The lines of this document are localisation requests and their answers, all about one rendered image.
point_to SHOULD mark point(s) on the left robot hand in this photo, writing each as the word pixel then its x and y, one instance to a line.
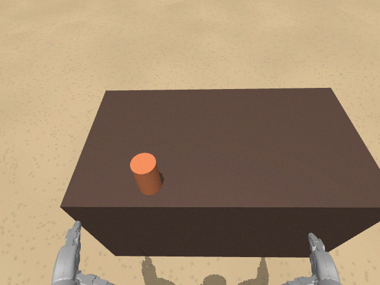
pixel 68 259

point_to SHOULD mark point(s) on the right robot hand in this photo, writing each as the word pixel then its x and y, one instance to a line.
pixel 322 264

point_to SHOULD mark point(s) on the can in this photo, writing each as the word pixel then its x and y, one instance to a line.
pixel 146 173

